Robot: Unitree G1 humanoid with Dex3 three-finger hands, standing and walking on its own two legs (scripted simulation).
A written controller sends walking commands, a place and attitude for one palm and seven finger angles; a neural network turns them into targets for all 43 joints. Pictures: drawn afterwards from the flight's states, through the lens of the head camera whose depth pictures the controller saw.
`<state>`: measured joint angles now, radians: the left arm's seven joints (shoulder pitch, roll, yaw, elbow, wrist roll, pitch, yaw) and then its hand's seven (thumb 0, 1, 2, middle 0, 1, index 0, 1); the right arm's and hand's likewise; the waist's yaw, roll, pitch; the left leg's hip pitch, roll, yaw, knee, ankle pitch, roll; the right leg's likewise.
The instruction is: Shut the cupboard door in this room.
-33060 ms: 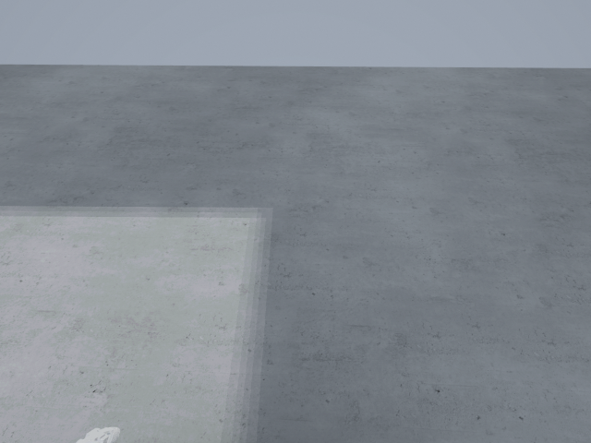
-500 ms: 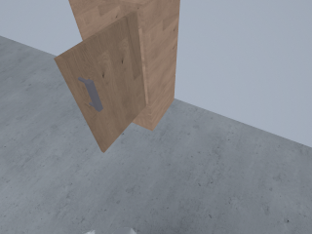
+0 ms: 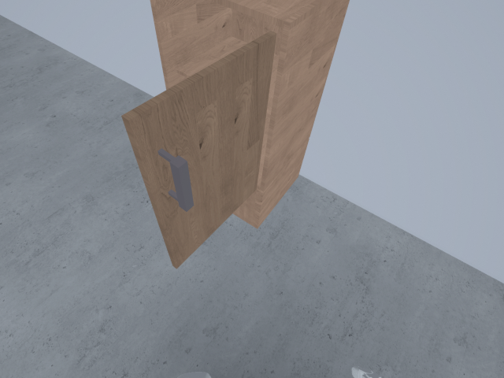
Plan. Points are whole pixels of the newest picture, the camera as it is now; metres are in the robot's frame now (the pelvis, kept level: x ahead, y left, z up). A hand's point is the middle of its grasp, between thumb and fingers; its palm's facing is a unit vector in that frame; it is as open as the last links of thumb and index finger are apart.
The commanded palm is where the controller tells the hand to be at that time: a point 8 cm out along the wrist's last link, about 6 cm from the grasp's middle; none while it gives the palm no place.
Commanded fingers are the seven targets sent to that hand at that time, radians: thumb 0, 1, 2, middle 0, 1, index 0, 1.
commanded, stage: come to a stop and stand still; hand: left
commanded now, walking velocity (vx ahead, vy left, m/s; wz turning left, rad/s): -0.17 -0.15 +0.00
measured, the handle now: (175, 180) +0.46 +0.21 -0.03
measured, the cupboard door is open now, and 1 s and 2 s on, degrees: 86 86 86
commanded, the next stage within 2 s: look again from close up in 0.72 s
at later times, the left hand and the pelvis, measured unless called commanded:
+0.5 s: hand out of the picture +0.01 +0.11 -0.16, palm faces +0.01 -0.97 -0.24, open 7.3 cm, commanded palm none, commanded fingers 0.00 0.90 0.90 -0.20 -0.30 -0.20 -0.30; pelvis -0.04 -0.08 +0.00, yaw +0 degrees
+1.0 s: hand out of the picture -0.07 +0.10 -0.18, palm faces +0.04 -0.99 -0.17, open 7.3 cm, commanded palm none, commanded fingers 0.00 0.90 0.90 -0.20 -0.30 -0.20 -0.30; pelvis -0.05 -0.06 +0.00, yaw +1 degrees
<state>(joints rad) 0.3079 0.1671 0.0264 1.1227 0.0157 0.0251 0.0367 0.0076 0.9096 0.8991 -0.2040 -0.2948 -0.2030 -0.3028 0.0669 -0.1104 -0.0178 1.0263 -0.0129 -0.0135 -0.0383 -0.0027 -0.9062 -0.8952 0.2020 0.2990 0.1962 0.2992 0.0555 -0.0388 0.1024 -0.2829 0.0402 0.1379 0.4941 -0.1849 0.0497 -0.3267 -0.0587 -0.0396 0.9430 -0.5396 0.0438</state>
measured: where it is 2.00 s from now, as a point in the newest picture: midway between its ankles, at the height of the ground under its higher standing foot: outside the picture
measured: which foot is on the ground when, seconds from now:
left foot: down 0.00-0.30, up 0.32-0.56, down 0.58-1.00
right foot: up 0.00-0.28, down 0.30-1.00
